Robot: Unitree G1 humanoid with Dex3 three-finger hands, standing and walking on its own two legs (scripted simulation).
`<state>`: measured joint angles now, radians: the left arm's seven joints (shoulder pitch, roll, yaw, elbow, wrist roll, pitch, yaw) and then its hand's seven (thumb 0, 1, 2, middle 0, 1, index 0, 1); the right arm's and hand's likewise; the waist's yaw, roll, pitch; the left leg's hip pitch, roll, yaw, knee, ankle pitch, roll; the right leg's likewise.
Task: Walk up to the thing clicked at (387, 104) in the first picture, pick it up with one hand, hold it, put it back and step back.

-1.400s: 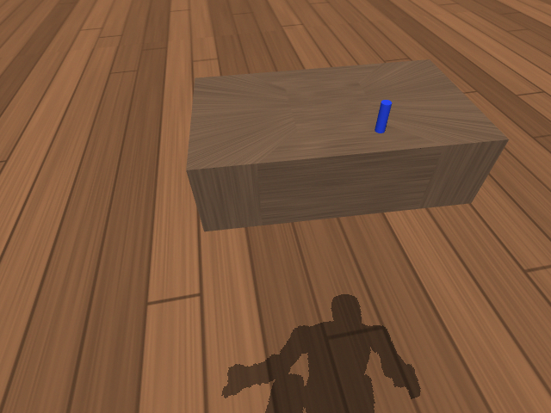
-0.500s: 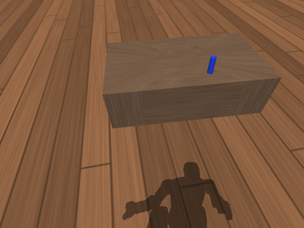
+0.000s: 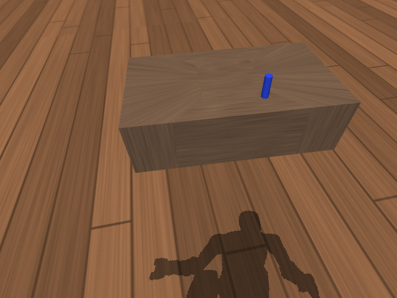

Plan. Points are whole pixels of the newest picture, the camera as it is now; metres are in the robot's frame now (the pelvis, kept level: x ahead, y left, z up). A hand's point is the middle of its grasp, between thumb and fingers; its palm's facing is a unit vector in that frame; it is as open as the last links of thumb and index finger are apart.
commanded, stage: walk up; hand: right
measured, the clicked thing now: (266, 86) +1.25 -0.35 -0.31
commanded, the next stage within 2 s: none
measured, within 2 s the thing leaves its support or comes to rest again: neither
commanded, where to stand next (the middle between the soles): +0.77 -0.20 m, yaw +7 degrees
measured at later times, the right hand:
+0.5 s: hand (343, 240) +0.29 -0.32 -0.11, palm faces -0.06 +0.89 -0.44, open 7.3 cm
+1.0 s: hand (347, 180) +0.48 -0.42 -0.14, palm faces -0.15 +0.91 -0.37, open 7.4 cm
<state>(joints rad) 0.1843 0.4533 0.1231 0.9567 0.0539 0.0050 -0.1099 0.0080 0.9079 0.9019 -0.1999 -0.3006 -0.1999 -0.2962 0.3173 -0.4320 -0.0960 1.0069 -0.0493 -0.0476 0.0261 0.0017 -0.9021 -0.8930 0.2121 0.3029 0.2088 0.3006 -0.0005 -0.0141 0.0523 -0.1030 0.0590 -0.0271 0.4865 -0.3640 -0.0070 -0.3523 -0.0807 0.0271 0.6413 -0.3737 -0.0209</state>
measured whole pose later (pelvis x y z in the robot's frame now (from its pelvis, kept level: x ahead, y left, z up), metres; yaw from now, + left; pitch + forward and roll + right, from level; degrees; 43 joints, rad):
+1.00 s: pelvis +0.39 -0.15 +0.00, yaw +4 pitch -2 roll +0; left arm 0.32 0.40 0.07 0.81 0.03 -0.05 -0.08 0.01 0.90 0.90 -0.20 -0.30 -0.20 -0.30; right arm 0.31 -0.43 -0.05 0.88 -0.01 -0.07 0.04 0.00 -0.91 -0.89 0.21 0.30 0.20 0.30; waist 0.04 0.02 0.07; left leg -0.49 0.07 0.06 0.86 -0.33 0.02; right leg -0.23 -0.01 -0.11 0.56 -0.30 -0.06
